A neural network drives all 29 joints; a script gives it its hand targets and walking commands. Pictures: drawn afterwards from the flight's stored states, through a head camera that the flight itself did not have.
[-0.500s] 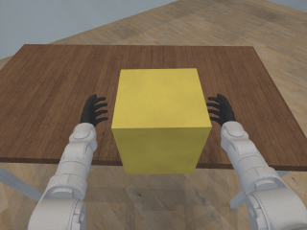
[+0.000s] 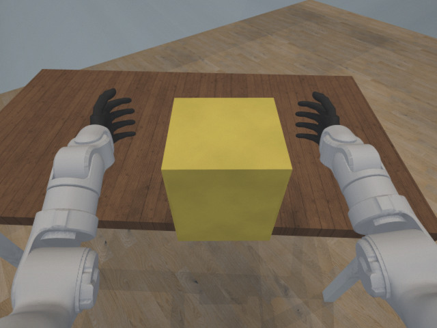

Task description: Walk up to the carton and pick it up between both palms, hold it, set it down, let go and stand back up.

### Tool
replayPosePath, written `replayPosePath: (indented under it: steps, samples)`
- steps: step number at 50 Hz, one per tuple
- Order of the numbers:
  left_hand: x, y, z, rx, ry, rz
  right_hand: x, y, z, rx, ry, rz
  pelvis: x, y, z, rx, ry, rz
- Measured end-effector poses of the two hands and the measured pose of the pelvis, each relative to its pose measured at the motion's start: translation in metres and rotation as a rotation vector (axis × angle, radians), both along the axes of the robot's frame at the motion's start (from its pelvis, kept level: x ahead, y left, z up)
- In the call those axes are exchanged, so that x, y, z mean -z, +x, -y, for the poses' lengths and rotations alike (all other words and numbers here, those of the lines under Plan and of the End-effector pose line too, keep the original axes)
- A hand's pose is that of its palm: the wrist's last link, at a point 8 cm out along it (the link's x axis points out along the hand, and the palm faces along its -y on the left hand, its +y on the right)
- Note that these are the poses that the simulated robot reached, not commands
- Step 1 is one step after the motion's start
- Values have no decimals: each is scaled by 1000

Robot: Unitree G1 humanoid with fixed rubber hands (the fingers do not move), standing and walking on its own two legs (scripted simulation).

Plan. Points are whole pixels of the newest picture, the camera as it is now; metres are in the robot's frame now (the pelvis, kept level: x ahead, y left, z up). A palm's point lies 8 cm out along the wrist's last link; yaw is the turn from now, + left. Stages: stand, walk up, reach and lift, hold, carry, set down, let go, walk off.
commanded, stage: set down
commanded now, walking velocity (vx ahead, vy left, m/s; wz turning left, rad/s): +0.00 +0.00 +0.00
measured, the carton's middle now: (223, 172) +0.43 +0.02 +0.03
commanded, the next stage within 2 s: none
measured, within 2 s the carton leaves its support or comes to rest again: neither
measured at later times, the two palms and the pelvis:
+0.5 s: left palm (94, 128) +0.40 +0.24 +0.18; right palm (339, 133) +0.41 -0.18 +0.17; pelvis +0.00 +0.00 +0.00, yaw +1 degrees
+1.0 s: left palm (105, 171) +0.35 +0.23 +0.13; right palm (343, 171) +0.36 -0.19 +0.12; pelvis +0.01 +0.00 +0.00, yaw -1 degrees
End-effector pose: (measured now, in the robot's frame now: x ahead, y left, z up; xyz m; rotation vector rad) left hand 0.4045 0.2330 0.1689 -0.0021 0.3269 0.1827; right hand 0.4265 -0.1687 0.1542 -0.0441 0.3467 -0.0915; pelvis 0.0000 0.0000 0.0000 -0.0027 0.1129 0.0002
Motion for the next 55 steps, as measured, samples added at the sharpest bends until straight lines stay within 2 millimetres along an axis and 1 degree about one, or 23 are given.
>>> replayPosePath:
  steps: [5, 11, 14, 16, 18, 20, 26, 29, 33, 37, 41, 45, 49, 55]
  samples:
    - [-20, 3, 2, 12, 11, 17, -21, 4, 1, -1, -6, 5, 2, -6, 1, -11, -2, -26]
    - [-44, 13, 13, 39, 13, 10, -46, 12, 3, -6, 7, -3, 2, -6, 1, -17, -8, -30]
    - [-49, 16, 15, 52, -4, 15, -53, 13, 6, -3, 5, 11, 1, -4, 1, -15, -9, -14]
    - [-49, 16, 14, 56, -10, 16, -54, 11, 8, 0, 1, 17, -1, -2, 0, -14, -8, 5]
    - [-45, 13, 10, 56, -15, 16, -50, 8, 10, 3, -7, 20, -2, 0, 0, -12, -7, 28]
    - [-37, 9, 5, 54, -18, 9, -43, 3, 12, 6, -10, 17, -3, 1, -1, -11, -5, 49]
    - [-8, -11, -10, 43, -8, 6, -5, -19, 13, 6, 5, -1, -5, 2, -2, -11, -3, 69]
    - [2, -22, -10, 46, -8, 11, 11, -31, 10, -4, 18, -5, -4, 1, -3, -10, -3, 63]
    - [14, -34, -2, 62, -14, -2, 26, -43, 7, -8, 27, -20, -4, -2, -4, -10, -3, 59]
    - [21, -40, 9, 79, -21, -14, 31, -50, 10, 1, 29, -20, -3, -4, -4, -6, -2, 56]
    - [21, -41, 15, 78, -26, -2, 24, -52, 15, 3, 13, 14, -2, -4, -4, 2, 2, 54]
    - [26, -43, 14, 71, -38, 3, 20, -55, 18, -2, -7, 31, -3, -1, -2, 9, 3, 78]
    - [38, -53, 9, 67, -35, -10, 28, -64, 20, 4, 0, 18, -3, 5, -1, 11, 3, 103]
    - [55, -74, 2, 55, -20, -12, 48, -83, 20, 11, 16, 13, -4, 11, -2, 11, 2, 124]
